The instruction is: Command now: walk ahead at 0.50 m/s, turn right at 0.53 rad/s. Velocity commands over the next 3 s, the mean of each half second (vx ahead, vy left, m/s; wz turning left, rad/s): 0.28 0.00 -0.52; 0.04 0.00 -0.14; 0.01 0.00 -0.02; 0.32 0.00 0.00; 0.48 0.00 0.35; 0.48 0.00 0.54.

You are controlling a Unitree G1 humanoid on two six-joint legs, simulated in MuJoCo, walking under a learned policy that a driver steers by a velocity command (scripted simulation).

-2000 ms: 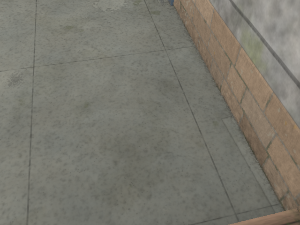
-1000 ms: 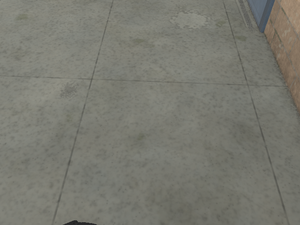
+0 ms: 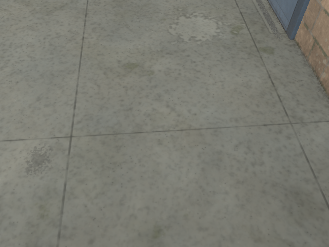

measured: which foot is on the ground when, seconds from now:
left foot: down 0.00-0.10, up 0.12-0.52, down 0.54-1.00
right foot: up 0.00-0.08, down 0.10-0.54, up 0.56-0.84, down 0.86-1.00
